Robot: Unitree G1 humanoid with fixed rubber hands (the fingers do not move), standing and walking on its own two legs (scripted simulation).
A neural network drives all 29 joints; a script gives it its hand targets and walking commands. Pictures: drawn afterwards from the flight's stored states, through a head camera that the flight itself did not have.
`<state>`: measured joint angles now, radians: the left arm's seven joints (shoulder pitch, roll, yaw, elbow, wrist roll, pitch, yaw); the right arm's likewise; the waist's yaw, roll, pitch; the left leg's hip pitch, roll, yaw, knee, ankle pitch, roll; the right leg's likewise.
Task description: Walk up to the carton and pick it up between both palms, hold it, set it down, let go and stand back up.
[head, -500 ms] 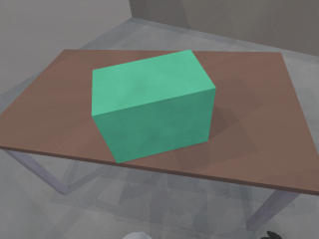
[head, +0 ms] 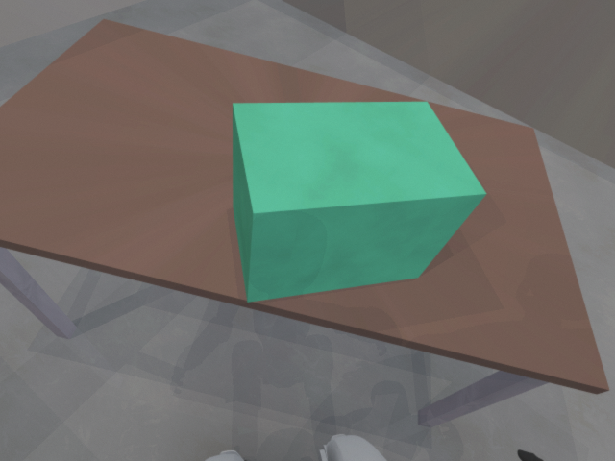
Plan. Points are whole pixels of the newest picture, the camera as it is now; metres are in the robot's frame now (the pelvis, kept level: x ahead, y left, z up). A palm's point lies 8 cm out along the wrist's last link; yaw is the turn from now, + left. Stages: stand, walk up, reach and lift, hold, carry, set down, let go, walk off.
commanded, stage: walk up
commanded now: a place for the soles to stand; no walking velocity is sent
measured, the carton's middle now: (337, 201) +0.51 -0.07 +0.00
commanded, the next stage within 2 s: none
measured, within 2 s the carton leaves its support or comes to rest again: neither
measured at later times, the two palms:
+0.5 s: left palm out of the picture +0.00 +0.25 -0.11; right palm out of the picture +0.05 -0.39 -0.14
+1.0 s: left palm out of the picture +0.10 +0.32 -0.14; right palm out of the picture +0.06 -0.32 -0.10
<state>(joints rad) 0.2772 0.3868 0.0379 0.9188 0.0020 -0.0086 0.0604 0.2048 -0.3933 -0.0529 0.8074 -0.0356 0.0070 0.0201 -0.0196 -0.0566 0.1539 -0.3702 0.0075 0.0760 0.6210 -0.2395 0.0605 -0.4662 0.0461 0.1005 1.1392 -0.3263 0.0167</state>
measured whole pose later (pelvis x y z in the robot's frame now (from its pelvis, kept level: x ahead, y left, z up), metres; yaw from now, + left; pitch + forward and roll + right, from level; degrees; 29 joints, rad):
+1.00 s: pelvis +0.03 +0.01 -0.02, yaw -5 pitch -3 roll -3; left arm 0.32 0.38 0.05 0.88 0.02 -0.02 0.07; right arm 0.27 -0.41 -0.05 0.82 -0.04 0.01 0.03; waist -0.03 0.01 0.10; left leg -0.37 -0.01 0.09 0.83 -0.42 0.04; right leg -0.45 0.06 0.13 1.20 -0.43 0.00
